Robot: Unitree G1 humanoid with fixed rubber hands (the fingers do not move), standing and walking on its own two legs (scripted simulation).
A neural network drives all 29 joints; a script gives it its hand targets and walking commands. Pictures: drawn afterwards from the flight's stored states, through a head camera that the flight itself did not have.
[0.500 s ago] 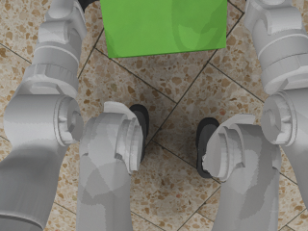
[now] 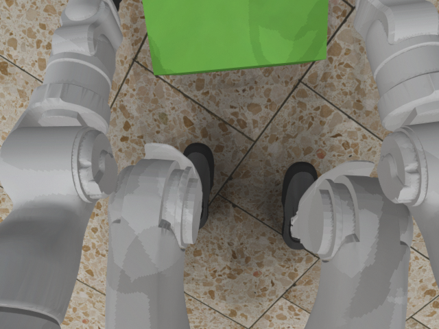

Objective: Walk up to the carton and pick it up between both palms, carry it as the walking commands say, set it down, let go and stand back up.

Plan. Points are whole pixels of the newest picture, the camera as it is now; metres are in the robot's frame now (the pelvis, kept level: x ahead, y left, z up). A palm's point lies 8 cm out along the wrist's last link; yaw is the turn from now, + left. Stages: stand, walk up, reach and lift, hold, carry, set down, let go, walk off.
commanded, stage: set down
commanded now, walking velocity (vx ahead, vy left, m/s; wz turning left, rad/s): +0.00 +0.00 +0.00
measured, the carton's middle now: out of the picture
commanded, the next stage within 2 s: let go in 1.94 s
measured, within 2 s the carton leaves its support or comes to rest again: neither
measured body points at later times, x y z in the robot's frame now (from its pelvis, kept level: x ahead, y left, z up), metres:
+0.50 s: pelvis +0.00 +0.00 +0.00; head +0.38 +0.02 +0.22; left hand +0.52 +0.28 -0.19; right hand +0.59 -0.13 -0.19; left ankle +0.13 +0.12 -0.32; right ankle +0.11 -0.11 -0.32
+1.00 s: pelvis +0.01 +0.01 +0.07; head +0.35 +0.03 +0.36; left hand +0.54 +0.28 -0.05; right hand +0.60 -0.13 -0.05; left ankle +0.13 +0.12 -0.32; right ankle +0.11 -0.11 -0.32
